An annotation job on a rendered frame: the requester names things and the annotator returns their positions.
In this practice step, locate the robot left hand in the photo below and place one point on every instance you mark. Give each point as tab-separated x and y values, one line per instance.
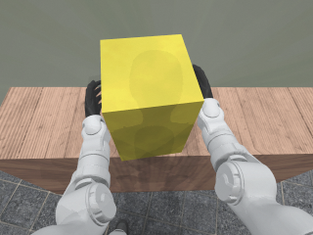
91	103

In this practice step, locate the robot right hand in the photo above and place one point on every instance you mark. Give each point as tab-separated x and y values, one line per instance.
203	82

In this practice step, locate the left robot forearm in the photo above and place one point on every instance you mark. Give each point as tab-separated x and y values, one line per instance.
94	158

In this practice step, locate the robot left shin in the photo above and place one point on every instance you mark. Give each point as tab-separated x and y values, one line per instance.
118	230

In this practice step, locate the right robot forearm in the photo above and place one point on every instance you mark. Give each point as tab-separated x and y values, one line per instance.
218	138

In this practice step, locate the right robot upper arm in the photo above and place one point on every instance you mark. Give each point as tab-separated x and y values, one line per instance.
250	190

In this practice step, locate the carton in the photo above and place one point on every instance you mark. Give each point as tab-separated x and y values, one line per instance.
150	94

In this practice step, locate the left robot upper arm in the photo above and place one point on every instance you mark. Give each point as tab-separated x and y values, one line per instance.
85	211

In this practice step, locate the robot left foot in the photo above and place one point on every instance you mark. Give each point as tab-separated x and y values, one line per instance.
122	225

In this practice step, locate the pedestal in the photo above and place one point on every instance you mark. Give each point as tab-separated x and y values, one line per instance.
40	139

